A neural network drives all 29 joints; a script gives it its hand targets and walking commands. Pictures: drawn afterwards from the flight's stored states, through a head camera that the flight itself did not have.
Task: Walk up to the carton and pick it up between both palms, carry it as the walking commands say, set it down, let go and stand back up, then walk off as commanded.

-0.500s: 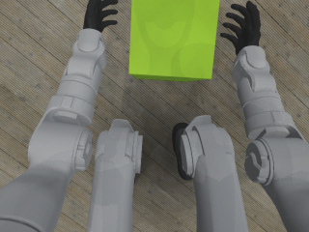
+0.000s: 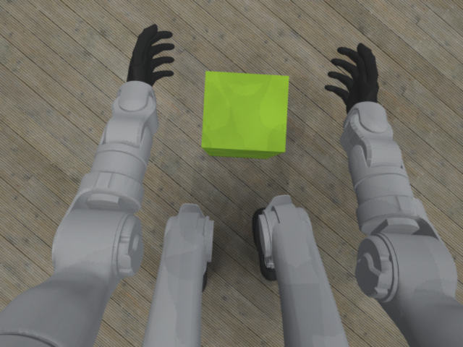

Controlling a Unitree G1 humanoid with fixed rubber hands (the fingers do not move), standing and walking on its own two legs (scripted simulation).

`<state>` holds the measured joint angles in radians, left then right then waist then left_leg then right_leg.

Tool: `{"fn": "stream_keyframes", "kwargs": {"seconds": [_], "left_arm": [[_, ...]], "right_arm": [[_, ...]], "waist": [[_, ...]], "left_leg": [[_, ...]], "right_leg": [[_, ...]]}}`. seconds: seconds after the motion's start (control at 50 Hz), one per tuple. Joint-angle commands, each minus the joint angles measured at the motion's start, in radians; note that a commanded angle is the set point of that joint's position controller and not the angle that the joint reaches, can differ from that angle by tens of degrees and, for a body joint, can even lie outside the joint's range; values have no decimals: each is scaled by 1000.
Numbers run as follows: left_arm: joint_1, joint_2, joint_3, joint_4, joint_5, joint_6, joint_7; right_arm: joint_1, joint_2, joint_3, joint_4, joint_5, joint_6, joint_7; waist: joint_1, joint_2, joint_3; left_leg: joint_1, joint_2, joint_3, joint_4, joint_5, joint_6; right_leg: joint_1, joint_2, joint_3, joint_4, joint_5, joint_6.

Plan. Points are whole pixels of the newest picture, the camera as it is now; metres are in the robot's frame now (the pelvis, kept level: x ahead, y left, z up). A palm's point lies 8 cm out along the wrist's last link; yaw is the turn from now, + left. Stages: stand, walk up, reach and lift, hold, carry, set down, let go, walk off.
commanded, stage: set down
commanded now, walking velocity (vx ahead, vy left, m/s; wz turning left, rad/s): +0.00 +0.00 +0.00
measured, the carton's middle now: (241, 123) +0.48 -0.04 -0.36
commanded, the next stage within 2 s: let go in 0.74 s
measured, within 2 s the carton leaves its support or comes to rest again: neither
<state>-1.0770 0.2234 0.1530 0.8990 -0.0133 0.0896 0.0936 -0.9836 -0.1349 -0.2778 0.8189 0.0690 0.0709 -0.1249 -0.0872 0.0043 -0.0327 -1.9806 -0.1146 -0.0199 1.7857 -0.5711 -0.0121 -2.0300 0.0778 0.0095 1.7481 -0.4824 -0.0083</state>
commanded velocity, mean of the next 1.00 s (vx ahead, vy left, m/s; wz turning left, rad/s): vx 0.00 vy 0.00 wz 0.00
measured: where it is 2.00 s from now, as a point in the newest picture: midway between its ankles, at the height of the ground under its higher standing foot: (233, 263)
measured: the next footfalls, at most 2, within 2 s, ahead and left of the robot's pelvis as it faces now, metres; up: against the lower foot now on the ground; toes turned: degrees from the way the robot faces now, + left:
none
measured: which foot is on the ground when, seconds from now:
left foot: down 0.00-1.00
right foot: down 0.00-1.00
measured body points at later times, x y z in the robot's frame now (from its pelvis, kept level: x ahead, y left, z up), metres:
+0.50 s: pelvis +0.03 +0.01 +0.14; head +0.30 +0.00 +0.50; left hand +0.52 +0.13 +0.03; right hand +0.46 -0.22 +0.03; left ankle +0.08 +0.11 -0.46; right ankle +0.11 -0.10 -0.46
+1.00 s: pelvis +0.07 -0.01 +0.22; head +0.31 -0.02 +0.60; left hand +0.44 +0.16 +0.09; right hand +0.40 -0.23 +0.09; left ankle +0.08 +0.11 -0.46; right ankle +0.11 -0.10 -0.46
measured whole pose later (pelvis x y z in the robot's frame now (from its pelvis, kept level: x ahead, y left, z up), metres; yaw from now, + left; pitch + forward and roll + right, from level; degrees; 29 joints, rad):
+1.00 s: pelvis +0.07 -0.01 +0.22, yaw +0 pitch +34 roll +1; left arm -0.46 0.09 0.16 0.59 0.13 0.05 0.09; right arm -0.40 -0.12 -0.20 0.57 -0.09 0.02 0.05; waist -0.05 0.00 -0.04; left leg -1.10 -0.07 -0.07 0.81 -0.31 0.00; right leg -1.14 0.07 0.04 0.79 -0.25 -0.03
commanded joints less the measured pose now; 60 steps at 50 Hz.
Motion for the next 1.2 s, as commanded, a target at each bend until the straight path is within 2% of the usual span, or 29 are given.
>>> {"fn": "stream_keyframes", "kwargs": {"seconds": [0.0,0.16,0.34,0.52,0.6,0.66,0.72,0.8,0.86,0.9,0.96,1.04,1.12,1.18], "left_arm": [[-207,58,7,-130,9,-14,-1],[-155,36,24,-174,32,-2,-3],[-96,8,41,-163,52,-14,-16],[-56,-25,65,-121,90,-45,-35],[-38,-46,91,-77,133,-62,-39],[9,-61,114,-75,168,-65,-36],[72,-79,125,-116,192,-66,-25],[188,-91,103,-237,193,-61,1],[364,-84,66,-340,178,-55,14],[460,-79,30,-405,161,-52,10],[559,-74,-7,-454,132,-63,-5],[694,-57,-13,-435,114,-84,-34],[843,-30,-6,-397,93,-106,-64],[944,-9,-13,-398,80,-118,-85]], "right_arm": [[-147,-87,-18,-128,-11,-14,5],[-86,-80,-29,-185,-22,-2,34],[-21,-59,-45,-177,-49,-16,67],[18,-35,-77,-136,-108,-55,91],[25,-20,-101,-96,-157,-77,94],[62,-20,-112,-86,-188,-83,101],[121,-36,-106,-109,-206,-84,118],[220,-58,-57,-203,-205,-76,145],[375,-59,4,-284,-196,-66,161],[479,-69,38,-330,-187,-59,167],[590,-85,76,-374,-145,-65,177],[715,-76,118,-376,-107,-80,184],[854,-70,157,-369,-89,-98,180],[942,-80,166,-386,-75,-106,177]], "waist": [[-22,56,-1004],[-20,63,-1024],[-19,56,-955],[-20,62,-857],[-22,55,-784],[-11,53,-797],[-2,57,-848],[12,59,-994],[22,23,-1044],[18,1,-1002],[10,-6,-861],[37,-17,-649],[60,-34,-494],[63,-30,-403]], "left_leg": [[450,0,51,-237,209,-17],[620,-4,34,-387,284,-22],[796,4,10,-588,342,-26],[944,22,-14,-788,413,-38],[939,32,-19,-844,437,-45],[967,37,-18,-864,495,-52],[1037,43,-22,-879,579,-58],[1160,47,-22,-901,692,-52],[1194,45,-13,-940,727,-44],[1187,42,-6,-976,708,-37],[1188,45,-3,-1037,634,-29],[1196,60,-2,-1121,518,-19],[1256,76,0,-1199,458,-11],[1354,81,0,-1254,434,-4]], "right_leg": [[725,-8,-34,-206,299,52],[816,-10,-40,-354,352,53],[934,-17,-30,-552,393,52],[1044,-23,-27,-742,454,52],[1067,-27,-31,-798,473,52],[1109,-24,-30,-823,522,48],[1172,-19,-27,-841,586,42],[1317,-20,-16,-848,697,36],[1497,-27,10,-870,793,29],[1597,-33,32,-896,830,21],[1670,-44,54,-953,820,15],[1736,-64,71,-1024,745,16],[1809,-77,81,-1096,696,23],[1870,-79,86,-1154,669,25]]}}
